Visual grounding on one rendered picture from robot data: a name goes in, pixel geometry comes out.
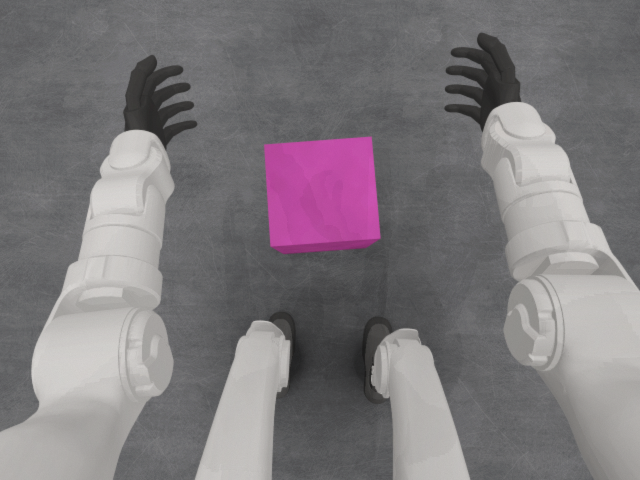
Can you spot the right robot foot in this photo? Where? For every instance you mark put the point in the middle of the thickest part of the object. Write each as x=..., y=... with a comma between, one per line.
x=376, y=329

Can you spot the robot left upper arm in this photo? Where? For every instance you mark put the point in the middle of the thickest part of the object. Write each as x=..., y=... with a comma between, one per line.
x=93, y=374

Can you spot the robot right forearm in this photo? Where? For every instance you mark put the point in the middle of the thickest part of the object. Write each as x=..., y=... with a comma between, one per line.
x=540, y=204

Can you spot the robot right upper arm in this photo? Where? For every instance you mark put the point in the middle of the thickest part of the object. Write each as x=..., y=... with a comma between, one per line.
x=582, y=335

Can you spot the robot left hand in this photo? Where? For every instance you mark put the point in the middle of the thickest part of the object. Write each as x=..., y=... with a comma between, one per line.
x=142, y=103

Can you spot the robot right hand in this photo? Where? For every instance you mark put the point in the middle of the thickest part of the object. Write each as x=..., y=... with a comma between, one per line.
x=500, y=86

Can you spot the robot left forearm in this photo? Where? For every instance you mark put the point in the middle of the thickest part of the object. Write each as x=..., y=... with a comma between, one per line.
x=123, y=234

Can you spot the carton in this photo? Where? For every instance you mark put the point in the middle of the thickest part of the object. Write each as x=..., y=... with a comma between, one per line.
x=321, y=195

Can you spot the left robot shin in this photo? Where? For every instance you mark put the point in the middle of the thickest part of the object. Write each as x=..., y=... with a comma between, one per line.
x=261, y=326

